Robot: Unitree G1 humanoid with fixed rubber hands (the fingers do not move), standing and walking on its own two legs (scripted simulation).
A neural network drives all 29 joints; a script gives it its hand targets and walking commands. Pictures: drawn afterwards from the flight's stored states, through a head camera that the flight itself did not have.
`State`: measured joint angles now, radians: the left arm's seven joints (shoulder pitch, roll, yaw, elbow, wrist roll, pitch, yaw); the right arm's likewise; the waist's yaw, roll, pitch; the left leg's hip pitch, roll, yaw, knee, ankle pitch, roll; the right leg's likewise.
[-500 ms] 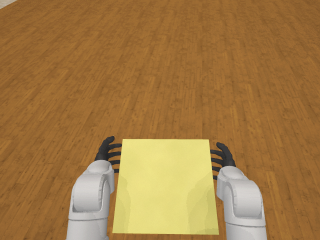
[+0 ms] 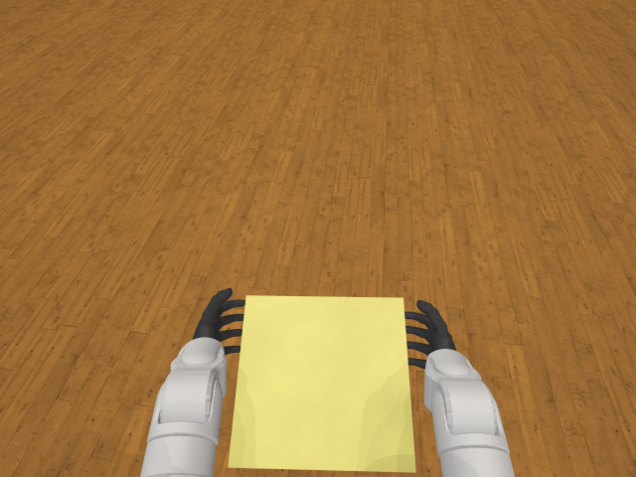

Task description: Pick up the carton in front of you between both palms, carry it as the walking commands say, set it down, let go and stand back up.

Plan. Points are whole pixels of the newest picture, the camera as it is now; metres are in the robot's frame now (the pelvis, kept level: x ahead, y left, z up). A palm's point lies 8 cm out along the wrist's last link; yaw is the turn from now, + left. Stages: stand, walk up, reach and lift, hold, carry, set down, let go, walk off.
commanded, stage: carry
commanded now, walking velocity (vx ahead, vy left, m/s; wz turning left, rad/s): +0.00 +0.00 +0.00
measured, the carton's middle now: (324, 384) +0.28 +0.00 -0.11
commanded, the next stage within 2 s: none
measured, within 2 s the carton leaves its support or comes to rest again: neither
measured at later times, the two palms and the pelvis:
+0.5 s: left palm (219, 337) +0.29 +0.14 +0.02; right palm (450, 352) +0.28 -0.16 +0.02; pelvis +0.00 -0.01 -0.01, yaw +0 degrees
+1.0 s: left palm (206, 364) +0.25 +0.15 +0.02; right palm (450, 381) +0.24 -0.15 +0.02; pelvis -0.03 +0.00 -0.01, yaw -1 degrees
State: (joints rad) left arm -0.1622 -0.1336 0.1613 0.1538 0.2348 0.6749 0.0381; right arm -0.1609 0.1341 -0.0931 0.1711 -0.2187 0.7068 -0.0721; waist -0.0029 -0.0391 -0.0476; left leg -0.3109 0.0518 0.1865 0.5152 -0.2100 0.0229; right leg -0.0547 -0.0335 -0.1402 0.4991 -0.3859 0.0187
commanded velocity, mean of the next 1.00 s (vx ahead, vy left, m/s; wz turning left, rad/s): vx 0.00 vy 0.00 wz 0.00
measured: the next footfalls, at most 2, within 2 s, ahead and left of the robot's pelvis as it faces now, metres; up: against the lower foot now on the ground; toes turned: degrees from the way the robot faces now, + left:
none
